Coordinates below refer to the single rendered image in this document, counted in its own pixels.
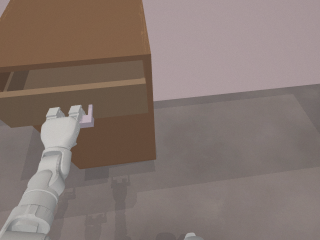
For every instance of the handle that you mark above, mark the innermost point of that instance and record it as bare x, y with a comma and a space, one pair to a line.
87, 121

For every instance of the right robot shin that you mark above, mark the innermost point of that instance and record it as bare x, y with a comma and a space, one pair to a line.
190, 235

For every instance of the left robot upper arm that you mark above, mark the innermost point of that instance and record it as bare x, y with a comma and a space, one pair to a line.
22, 235

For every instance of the left robot hand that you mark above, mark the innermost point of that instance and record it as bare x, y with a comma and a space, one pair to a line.
59, 130

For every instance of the robot left forearm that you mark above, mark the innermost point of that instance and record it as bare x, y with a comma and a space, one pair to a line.
34, 212

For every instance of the drawer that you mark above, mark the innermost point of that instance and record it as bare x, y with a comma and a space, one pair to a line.
114, 89

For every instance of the cabinet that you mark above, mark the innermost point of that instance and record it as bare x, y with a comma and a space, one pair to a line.
45, 34

